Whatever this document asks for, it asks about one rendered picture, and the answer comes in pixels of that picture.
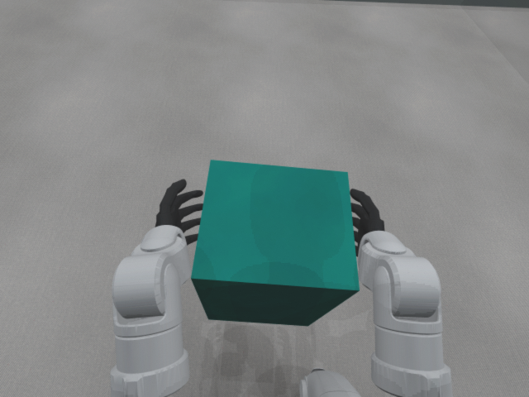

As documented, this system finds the carton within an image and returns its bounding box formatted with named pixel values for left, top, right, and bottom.
left=191, top=160, right=360, bottom=326

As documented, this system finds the robot left forearm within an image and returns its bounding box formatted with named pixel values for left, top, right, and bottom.
left=110, top=225, right=192, bottom=397

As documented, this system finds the robot right hand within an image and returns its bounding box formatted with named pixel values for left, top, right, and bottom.
left=350, top=189, right=385, bottom=257

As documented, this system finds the robot right forearm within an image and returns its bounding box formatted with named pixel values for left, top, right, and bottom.
left=358, top=231, right=453, bottom=397

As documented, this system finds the robot left hand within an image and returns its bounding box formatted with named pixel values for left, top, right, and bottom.
left=155, top=179, right=203, bottom=245

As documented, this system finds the right robot thigh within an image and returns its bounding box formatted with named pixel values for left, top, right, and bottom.
left=299, top=371, right=361, bottom=397

